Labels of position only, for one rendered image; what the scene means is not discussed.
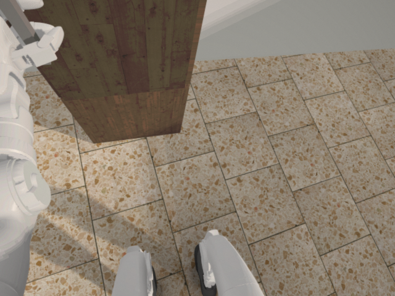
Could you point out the right robot foot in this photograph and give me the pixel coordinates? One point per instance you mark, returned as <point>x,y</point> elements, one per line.
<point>206,291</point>

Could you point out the robot left forearm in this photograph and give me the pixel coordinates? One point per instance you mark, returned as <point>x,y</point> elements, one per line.
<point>16,122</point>

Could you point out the left robot thigh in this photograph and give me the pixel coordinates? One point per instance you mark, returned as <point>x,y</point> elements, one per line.
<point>133,275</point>

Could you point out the robot left upper arm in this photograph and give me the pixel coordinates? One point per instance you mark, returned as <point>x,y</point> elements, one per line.
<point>24,193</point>

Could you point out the handle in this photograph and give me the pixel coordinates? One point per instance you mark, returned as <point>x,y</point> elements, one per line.
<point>19,21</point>

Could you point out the cupboard door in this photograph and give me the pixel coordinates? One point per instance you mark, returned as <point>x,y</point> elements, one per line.
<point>117,47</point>

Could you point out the robot left hand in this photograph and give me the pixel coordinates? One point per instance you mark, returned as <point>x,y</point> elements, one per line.
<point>37,53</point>

